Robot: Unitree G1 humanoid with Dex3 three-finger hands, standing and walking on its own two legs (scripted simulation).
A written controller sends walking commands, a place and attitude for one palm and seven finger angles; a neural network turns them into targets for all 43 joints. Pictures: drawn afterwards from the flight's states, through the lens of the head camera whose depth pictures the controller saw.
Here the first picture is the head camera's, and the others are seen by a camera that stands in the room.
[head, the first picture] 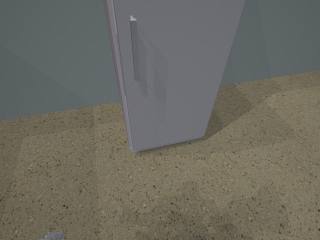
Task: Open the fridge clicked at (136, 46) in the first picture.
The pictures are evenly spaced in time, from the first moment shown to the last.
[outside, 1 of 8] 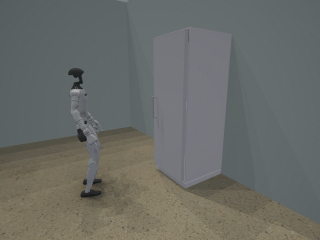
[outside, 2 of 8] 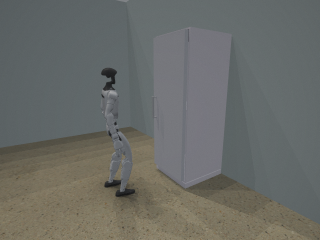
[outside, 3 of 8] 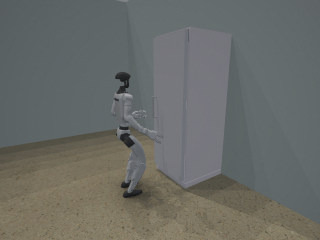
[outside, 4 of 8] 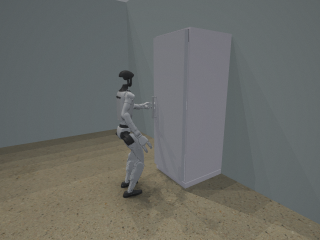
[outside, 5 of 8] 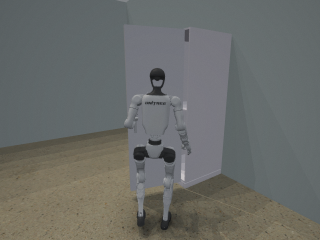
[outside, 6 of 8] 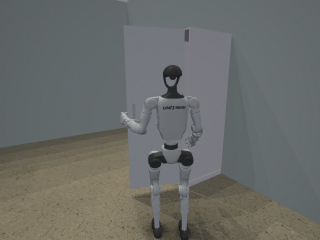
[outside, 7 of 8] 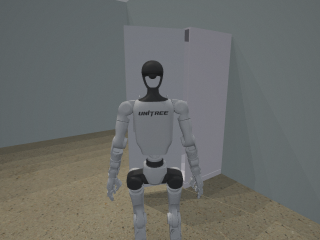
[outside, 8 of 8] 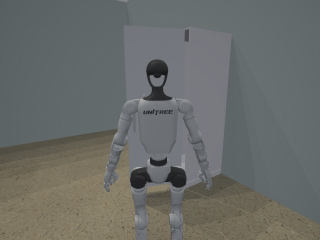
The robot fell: no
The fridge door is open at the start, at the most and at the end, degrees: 0 81 71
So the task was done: yes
